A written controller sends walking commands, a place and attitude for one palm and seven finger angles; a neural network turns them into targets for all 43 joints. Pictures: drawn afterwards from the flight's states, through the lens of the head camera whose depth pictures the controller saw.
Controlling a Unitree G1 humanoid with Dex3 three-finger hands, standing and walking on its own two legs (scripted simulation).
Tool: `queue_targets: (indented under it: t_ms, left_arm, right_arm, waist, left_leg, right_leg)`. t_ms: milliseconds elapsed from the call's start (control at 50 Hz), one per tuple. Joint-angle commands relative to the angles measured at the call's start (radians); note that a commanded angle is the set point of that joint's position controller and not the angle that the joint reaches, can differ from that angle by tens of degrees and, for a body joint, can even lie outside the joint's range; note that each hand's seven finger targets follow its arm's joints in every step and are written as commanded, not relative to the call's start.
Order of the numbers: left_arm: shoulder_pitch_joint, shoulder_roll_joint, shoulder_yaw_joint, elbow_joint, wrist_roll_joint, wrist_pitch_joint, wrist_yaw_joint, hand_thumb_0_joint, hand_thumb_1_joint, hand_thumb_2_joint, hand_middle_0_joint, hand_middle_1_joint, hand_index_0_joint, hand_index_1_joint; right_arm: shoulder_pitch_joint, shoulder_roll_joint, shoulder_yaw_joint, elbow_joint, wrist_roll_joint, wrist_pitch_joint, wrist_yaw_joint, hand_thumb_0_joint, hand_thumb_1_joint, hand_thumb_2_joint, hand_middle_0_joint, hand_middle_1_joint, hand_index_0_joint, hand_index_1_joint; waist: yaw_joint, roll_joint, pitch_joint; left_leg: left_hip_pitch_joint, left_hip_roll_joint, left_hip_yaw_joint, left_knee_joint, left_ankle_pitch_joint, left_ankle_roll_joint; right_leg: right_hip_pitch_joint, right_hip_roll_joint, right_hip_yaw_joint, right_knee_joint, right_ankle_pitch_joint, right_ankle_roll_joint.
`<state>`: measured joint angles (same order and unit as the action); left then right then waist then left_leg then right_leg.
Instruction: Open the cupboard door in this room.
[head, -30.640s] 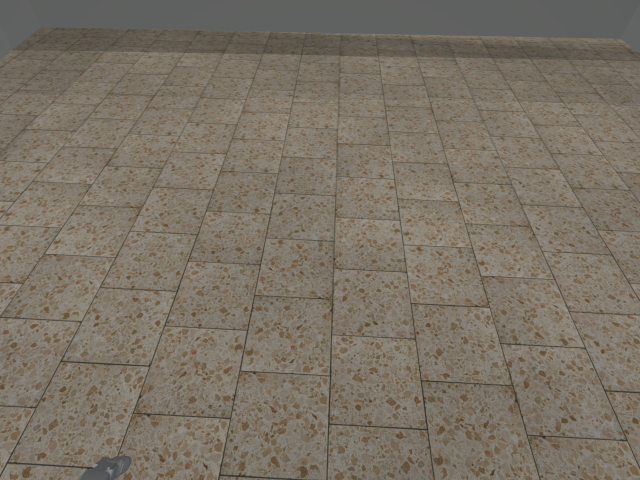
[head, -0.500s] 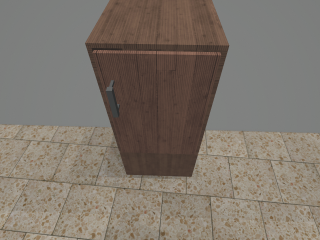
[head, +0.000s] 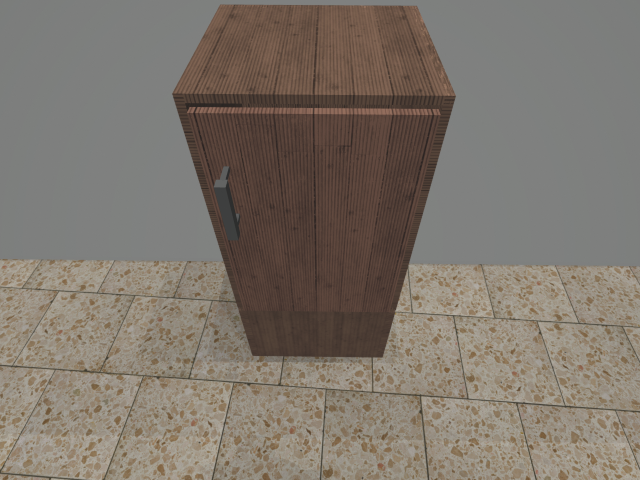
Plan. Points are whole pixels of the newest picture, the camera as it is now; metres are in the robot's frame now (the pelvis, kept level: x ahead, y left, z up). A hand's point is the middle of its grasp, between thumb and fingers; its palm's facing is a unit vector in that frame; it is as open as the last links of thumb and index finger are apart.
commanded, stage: raise the hand with hooked fingers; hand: left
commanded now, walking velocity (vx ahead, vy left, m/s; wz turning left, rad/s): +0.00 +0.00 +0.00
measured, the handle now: (229, 204) +0.57 +0.20 -0.02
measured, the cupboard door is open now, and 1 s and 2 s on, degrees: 0 0 0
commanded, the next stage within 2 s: none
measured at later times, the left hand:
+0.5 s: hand out of the picture +0.13 +0.20 -0.08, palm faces +0.17 -0.98 -0.04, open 9.0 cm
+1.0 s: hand (135, 432) +0.18 +0.24 -0.03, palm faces +0.11 -0.99 -0.11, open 12.0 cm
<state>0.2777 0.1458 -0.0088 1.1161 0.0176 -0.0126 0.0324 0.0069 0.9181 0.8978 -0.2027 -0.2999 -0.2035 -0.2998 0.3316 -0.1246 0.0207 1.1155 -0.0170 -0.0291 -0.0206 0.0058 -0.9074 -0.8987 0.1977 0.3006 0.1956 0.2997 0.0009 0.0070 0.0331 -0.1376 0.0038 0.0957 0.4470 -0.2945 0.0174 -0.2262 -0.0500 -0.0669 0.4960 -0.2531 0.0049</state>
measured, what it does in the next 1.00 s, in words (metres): lowers itself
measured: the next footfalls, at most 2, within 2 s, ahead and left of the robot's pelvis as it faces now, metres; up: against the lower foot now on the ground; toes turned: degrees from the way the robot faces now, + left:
none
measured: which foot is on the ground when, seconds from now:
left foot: down 0.00-1.00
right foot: down 0.00-1.00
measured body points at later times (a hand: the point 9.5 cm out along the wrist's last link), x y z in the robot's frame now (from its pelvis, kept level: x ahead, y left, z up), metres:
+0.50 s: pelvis -0.03 -0.02 -0.09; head +0.03 +0.01 +0.36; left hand +0.11 +0.25 -0.08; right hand +0.24 -0.26 -0.10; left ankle -0.03 +0.10 -0.74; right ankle +0.01 -0.12 -0.74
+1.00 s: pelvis -0.05 +0.00 -0.08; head +0.02 +0.01 +0.36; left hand +0.17 +0.29 -0.02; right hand +0.10 -0.26 -0.17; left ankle -0.03 +0.10 -0.74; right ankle +0.01 -0.12 -0.74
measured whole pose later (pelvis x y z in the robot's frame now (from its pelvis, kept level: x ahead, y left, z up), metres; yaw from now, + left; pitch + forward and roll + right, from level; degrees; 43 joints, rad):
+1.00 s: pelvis -0.05 +0.00 -0.08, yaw +3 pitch +14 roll -2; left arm 0.29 0.29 0.31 0.12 -0.30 -0.44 -0.32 0.00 -0.06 0.48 -0.27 -0.92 -0.27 -0.92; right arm 0.32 -0.27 -0.01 0.58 0.03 -0.23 -0.05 0.02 -0.90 -0.90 0.20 0.30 0.20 0.30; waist -0.02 0.01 -0.12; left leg -0.87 0.04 0.01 1.13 -0.52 0.02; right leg -0.88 -0.06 -0.12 1.07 -0.44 -0.01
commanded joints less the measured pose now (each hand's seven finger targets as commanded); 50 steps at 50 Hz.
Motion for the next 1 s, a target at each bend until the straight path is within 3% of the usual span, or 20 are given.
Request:
queue_targets:
  t_ms: [0, 20, 40, 60, 80, 120, 180, 220, 240, 280, 340, 420, 440, 540, 600, 660, 740, 840, 940, 980]
  left_arm:
    - [-0.617, 0.322, 0.116, -1.544, -0.203, -0.245, 0.030, 0.000, 0.877, 0.890, -0.202, -0.315, -0.202, -0.315]
    - [-0.187, 0.264, 0.123, -1.262, -0.116, -0.178, 0.076, 0.000, 0.853, 0.880, -0.203, -0.330, -0.203, -0.330]
    - [-0.153, 0.193, 0.093, -1.156, -0.138, -0.127, 0.125, 0.000, 0.830, 0.870, -0.205, -0.345, -0.205, -0.345]
    - [0.139, -0.042, -0.029, -0.943, -0.143, -0.029, 0.117, 0.000, 0.807, 0.860, -0.207, -0.360, -0.207, -0.360]
    - [-0.015, -0.038, -0.052, -1.129, -0.188, -0.055, 0.088, 0.000, 0.783, 0.850, -0.208, -0.375, -0.208, -0.375]
    - [-0.013, 0.039, 0.028, -1.104, -0.159, -0.159, 0.052, 0.000, 0.737, 0.830, -0.212, -0.405, -0.212, -0.405]
    - [0.284, -0.001, 0.111, -0.860, -0.187, -0.318, -0.072, 0.000, 0.667, 0.800, -0.217, -0.450, -0.217, -0.450]
    - [0.402, 0.019, 0.179, -0.873, -0.238, -0.462, -0.192, 0.000, 0.620, 0.780, -0.220, -0.480, -0.220, -0.480]
    - [0.444, 0.080, 0.256, -0.831, -0.254, -0.519, -0.260, 0.000, 0.597, 0.770, -0.222, -0.495, -0.222, -0.495]
    - [0.373, 0.114, 0.279, -0.891, -0.274, -0.627, -0.364, 0.000, 0.550, 0.750, -0.225, -0.525, -0.225, -0.525]
    - [0.261, 0.187, 0.323, -1.060, -0.287, -0.625, -0.381, 0.000, 0.480, 0.720, -0.230, -0.570, -0.230, -0.570]
    - [0.029, 0.209, 0.323, -1.369, -0.308, -0.659, -0.327, 0.000, 0.387, 0.680, -0.237, -0.630, -0.237, -0.630]
    - [-0.066, 0.233, 0.317, -1.458, -0.315, -0.676, -0.323, 0.000, 0.363, 0.670, -0.238, -0.645, -0.238, -0.645]
    - [-0.124, 0.169, 0.174, -1.393, -0.320, -0.652, -0.416, 0.000, 0.247, 0.620, -0.247, -0.720, -0.247, -0.720]
    - [-0.063, 0.241, 0.249, -1.226, -0.319, -0.514, -0.476, 0.000, 0.177, 0.590, -0.252, -0.765, -0.252, -0.765]
    - [0.038, 0.284, 0.347, -1.160, -0.357, -0.343, -0.500, 0.000, 0.107, 0.560, -0.257, -0.810, -0.257, -0.810]
    - [0.113, 0.312, 0.472, -1.241, -0.408, -0.276, -0.397, 0.000, 0.013, 0.520, -0.263, -0.870, -0.263, -0.870]
    - [-0.020, 0.261, 0.402, -1.249, -0.351, -0.431, -0.288, 0.000, -0.103, 0.470, -0.272, -0.945, -0.272, -0.945]
    - [-0.130, 0.262, 0.305, -1.139, -0.325, -0.499, -0.394, 0.000, -0.220, 0.420, -0.280, -1.020, -0.280, -1.020]
    - [-0.159, 0.334, 0.352, -1.144, -0.344, -0.486, -0.445, 0.000, -0.267, 0.400, -0.283, -1.050, -0.283, -1.050]
  right_arm:
    - [-0.046, -0.314, -0.049, -0.431, 0.063, -0.173, -0.048, 0.000, -0.900, -0.900, 0.200, 0.300, 0.200, 0.300]
    - [-0.143, -0.217, -0.022, -0.369, 0.051, -0.264, -0.080, 0.000, -0.900, -0.900, 0.200, 0.300, 0.200, 0.300]
    - [-0.125, -0.217, -0.041, -0.304, 0.057, -0.292, -0.079, 0.000, -0.900, -0.900, 0.200, 0.300, 0.200, 0.300]
    - [-0.092, -0.175, -0.046, -0.297, 0.069, -0.291, -0.066, 0.000, -0.900, -0.900, 0.200, 0.300, 0.200, 0.300]
    - [-0.120, -0.215, -0.044, -0.374, 0.077, -0.304, -0.062, 0.000, -0.900, -0.900, 0.200, 0.300, 0.200, 0.300]
    - [-0.119, -0.253, -0.073, -0.421, 0.045, -0.334, -0.061, 0.000, -0.900, -0.900, 0.200, 0.300, 0.200, 0.300]
    - [-0.138, -0.238, -0.102, -0.518, 0.026, -0.334, -0.025, 0.000, -0.900, -0.900, 0.200, 0.300, 0.200, 0.300]
    - [-0.168, -0.236, -0.122, -0.577, 0.020, -0.325, 0.005, 0.000, -0.900, -0.900, 0.200, 0.300, 0.200, 0.300]
    - [-0.170, -0.243, -0.135, -0.600, 0.028, -0.312, 0.024, 0.000, -0.900, -0.900, 0.200, 0.300, 0.200, 0.300]
    - [-0.213, -0.248, -0.140, -0.661, 0.022, -0.299, 0.044, 0.000, -0.900, -0.900, 0.200, 0.300, 0.200, 0.300]
    - [-0.221, -0.246, -0.136, -0.736, 0.021, -0.266, 0.043, 0.000, -0.900, -0.900, 0.200, 0.300, 0.200, 0.300]
    - [-0.167, -0.227, -0.125, -0.762, 0.020, -0.255, 0.020, 0.000, -0.900, -0.900, 0.200, 0.300, 0.200, 0.300]
    - [-0.144, -0.235, -0.117, -0.753, 0.013, -0.252, 0.011, 0.000, -0.900, -0.900, 0.200, 0.300, 0.200, 0.300]
    - [-0.132, -0.261, -0.086, -0.691, 0.027, -0.277, -0.023, 0.000, -0.900, -0.900, 0.200, 0.300, 0.200, 0.300]
    - [-0.135, -0.271, -0.085, -0.687, 0.052, -0.275, -0.041, 0.000, -0.900, -0.900, 0.200, 0.300, 0.200, 0.300]
    - [-0.169, -0.263, -0.077, -0.733, 0.068, -0.249, -0.045, 0.000, -0.900, -0.900, 0.200, 0.300, 0.200, 0.300]
    - [-0.200, -0.214, -0.075, -0.770, 0.060, -0.229, -0.042, 0.000, -0.900, -0.900, 0.200, 0.300, 0.200, 0.300]
    - [-0.162, -0.221, -0.073, -0.720, 0.042, -0.246, -0.034, 0.000, -0.900, -0.900, 0.200, 0.300, 0.200, 0.300]
    - [-0.100, -0.281, -0.074, -0.704, 0.053, -0.275, -0.043, 0.000, -0.900, -0.900, 0.200, 0.300, 0.200, 0.300]
    - [-0.086, -0.294, -0.077, -0.708, 0.062, -0.283, -0.053, 0.000, -0.900, -0.900, 0.200, 0.300, 0.200, 0.300]
  waist:
    - [-0.086, 0.114, -0.460]
    - [0.007, 0.238, -0.417]
    - [-0.022, 0.216, -0.308]
    - [-0.027, 0.103, -0.149]
    - [-0.041, 0.039, -0.022]
    - [-0.067, -0.103, 0.002]
    - [0.025, -0.305, -0.023]
    - [0.076, -0.306, -0.117]
    - [0.102, -0.221, -0.157]
    - [0.092, -0.082, -0.216]
    - [0.102, 0.040, -0.321]
    - [0.023, 0.154, -0.435]
    - [-0.016, 0.113, -0.438]
    - [-0.097, 0.098, -0.354]
    - [-0.074, -0.004, -0.367]
    - [0.012, 0.005, -0.433]
    - [0.079, -0.041, -0.500]
    - [0.008, -0.005, -0.306]
    - [-0.052, 0.006, -0.277]
    - [-0.036, 0.036, -0.346]
  left_leg:
    - [0.105, 0.012, -0.089, -0.026, 0.333, 0.004]
    - [0.115, 0.033, -0.061, -0.035, 0.439, 0.006]
    - [0.022, 0.035, -0.058, -0.030, 0.316, -0.026]
    - [-0.082, 0.041, -0.083, -0.046, 0.227, -0.020]
    - [-0.150, 0.034, -0.115, -0.034, 0.148, -0.013]
    - [-0.227, 0.007, -0.114, 0.054, 0.061, 0.000]
    - [-0.408, -0.013, -0.091, 0.204, 0.037, -0.015]
    - [-0.509, -0.031, -0.067, 0.295, 0.055, -0.029]
    - [-0.528, -0.038, -0.059, 0.336, 0.091, -0.041]
    - [-0.586, -0.049, -0.043, 0.431, 0.112, -0.042]
    - [-0.642, -0.053, -0.031, 0.503, 0.093, -0.023]
    - [-0.607, -0.022, -0.065, 0.590, 0.093, -0.004]
    - [-0.613, -0.013, -0.084, 0.621, 0.086, 0.002]
    - [-0.673, 0.013, -0.118, 0.678, -0.009, 0.014]
    - [-0.746, 0.008, -0.121, 0.651, -0.078, 0.014]
    - [-0.728, -0.012, -0.109, 0.583, -0.041, 0.008]
    - [-0.681, -0.013, -0.113, 0.524, 0.064, -0.001]
    - [-0.697, 0.000, -0.122, 0.496, -0.027, -0.004]
    - [-0.690, -0.007, -0.124, 0.494, -0.165, 0.006]
    - [-0.657, -0.010, -0.119, 0.482, -0.155, 0.008]
  right_leg:
    - [0.125, -0.003, 0.060, 0.005, 0.365, -0.034]
    - [0.090, 0.032, 0.046, 0.036, 0.187, -0.055]
    - [0.015, 0.032, 0.002, 0.038, 0.086, -0.041]
    - [-0.053, 0.030, -0.029, 0.018, 0.051, -0.028]
    - [-0.085, 0.024, -0.032, 0.007, 0.046, -0.019]
    - [-0.198, 0.034, -0.045, 0.018, -0.042, -0.015]
    - [-0.304, 0.037, -0.044, 0.139, -0.127, -0.019]
    - [-0.279, 0.035, -0.022, 0.243, -0.040, -0.027]
    - [-0.259, 0.030, -0.006, 0.302, 0.031, -0.041]
    - [-0.301, 0.020, 0.012, 0.397, 0.124, -0.049]
    - [-0.330, 0.016, 0.070, 0.457, 0.101, -0.048]
    - [-0.408, 0.029, 0.095, 0.487, 0.072, -0.036]
    - [-0.447, 0.040, 0.092, 0.503, 0.063, -0.033]
    - [-0.569, 0.057, 0.086, 0.485, -0.077, -0.036]
    - [-0.516, 0.050, 0.093, 0.438, -0.178, -0.019]
    - [-0.383, 0.034, 0.094, 0.403, -0.169, -0.015]
    - [-0.254, 0.033, 0.067, 0.405, -0.051, -0.015]
    - [-0.445, 0.045, 0.026, 0.408, -0.178, -0.021]
    - [-0.535, 0.041, 0.038, 0.389, -0.305, -0.024]
    - [-0.481, 0.036, 0.056, 0.370, -0.294, -0.023]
